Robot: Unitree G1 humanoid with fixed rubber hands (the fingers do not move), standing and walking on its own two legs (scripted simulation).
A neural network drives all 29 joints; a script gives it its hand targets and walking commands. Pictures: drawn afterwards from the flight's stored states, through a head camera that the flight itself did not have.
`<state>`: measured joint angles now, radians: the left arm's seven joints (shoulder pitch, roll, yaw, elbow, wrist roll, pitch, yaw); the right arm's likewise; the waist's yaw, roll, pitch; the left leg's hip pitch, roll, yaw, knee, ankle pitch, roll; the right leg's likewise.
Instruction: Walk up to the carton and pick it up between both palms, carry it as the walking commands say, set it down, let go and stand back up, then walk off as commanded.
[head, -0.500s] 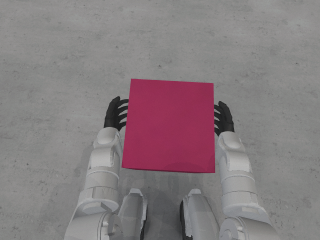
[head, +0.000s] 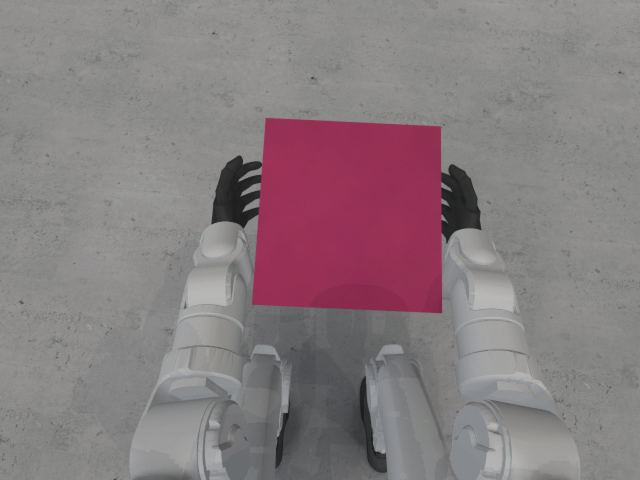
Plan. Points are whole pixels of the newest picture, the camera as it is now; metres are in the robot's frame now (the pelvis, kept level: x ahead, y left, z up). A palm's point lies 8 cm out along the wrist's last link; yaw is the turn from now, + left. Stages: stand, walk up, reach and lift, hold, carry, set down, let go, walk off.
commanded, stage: set down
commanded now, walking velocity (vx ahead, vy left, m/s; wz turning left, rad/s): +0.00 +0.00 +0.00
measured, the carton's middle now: (342, 233) +0.44 -0.02 -0.14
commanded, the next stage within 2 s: none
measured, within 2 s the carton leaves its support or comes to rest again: neither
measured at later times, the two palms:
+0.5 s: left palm (247, 220) +0.46 +0.12 -0.16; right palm (441, 229) +0.45 -0.17 -0.17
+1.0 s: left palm (264, 233) +0.48 +0.11 -0.28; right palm (423, 240) +0.46 -0.17 -0.29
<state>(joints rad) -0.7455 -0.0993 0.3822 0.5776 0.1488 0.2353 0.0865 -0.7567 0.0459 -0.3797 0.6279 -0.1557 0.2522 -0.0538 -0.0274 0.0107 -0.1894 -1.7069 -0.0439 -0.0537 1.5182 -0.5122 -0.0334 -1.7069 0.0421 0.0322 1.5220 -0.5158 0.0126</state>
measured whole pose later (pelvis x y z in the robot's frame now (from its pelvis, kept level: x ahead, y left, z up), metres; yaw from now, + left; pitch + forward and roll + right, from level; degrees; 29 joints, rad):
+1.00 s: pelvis -0.05 +0.00 -0.14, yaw +0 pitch +28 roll +1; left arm -1.26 0.13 0.27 0.51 -0.07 0.33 0.19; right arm -1.27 -0.19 -0.26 0.59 0.06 0.33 -0.14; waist -0.03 0.00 0.53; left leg -1.94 -0.09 -0.06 2.01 -0.57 -0.08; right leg -1.95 0.07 0.03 2.02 -0.56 0.03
